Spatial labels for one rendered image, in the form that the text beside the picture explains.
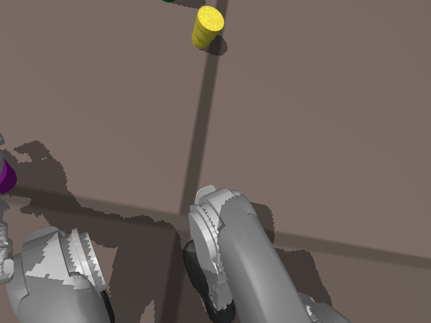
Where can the left robot foot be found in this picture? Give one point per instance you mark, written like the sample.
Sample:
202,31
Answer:
108,306

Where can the right robot foot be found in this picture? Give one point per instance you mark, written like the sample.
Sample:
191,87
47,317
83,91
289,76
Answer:
199,282

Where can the right robot hand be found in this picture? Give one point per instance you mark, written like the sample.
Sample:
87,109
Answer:
322,312

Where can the left robot arm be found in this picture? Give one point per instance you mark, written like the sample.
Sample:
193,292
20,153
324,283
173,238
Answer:
6,251

